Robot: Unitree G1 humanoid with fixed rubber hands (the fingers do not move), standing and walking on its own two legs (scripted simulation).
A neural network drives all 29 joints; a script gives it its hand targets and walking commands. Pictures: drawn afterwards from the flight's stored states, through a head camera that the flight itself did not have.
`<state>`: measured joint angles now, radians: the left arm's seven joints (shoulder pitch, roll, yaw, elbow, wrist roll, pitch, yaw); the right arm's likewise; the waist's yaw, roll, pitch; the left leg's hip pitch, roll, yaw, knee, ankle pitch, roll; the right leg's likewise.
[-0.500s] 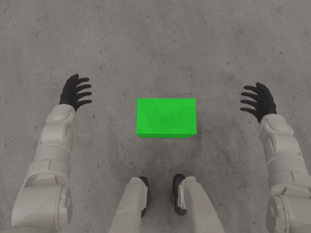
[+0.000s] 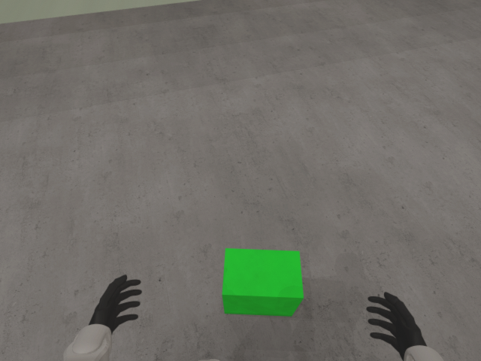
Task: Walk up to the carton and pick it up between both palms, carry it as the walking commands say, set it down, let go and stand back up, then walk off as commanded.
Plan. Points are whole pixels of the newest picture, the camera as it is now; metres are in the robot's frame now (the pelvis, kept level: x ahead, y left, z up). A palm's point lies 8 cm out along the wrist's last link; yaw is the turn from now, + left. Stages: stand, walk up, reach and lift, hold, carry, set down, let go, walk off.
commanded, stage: let go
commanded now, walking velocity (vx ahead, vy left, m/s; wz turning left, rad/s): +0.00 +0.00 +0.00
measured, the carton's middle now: (260, 283) +0.43 -0.06 -0.63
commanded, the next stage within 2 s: stand in 0.50 s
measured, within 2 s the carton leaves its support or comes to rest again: neither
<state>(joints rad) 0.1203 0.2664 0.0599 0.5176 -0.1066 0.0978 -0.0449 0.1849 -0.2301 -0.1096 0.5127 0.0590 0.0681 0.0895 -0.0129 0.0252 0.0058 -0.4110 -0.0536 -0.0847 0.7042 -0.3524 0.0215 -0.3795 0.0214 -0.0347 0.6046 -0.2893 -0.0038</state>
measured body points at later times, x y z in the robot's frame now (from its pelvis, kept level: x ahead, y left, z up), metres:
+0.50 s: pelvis -0.03 -0.04 +0.00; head -0.02 -0.06 +0.45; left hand +0.14 +0.20 -0.06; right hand +0.12 -0.29 -0.08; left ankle +0.00 +0.08 -0.72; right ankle +0.01 -0.13 -0.72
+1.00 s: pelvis +0.04 -0.03 +0.01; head +0.03 -0.03 +0.46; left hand +0.20 +0.24 -0.08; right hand +0.17 -0.29 -0.09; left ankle +0.00 +0.09 -0.72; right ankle +0.01 -0.13 -0.72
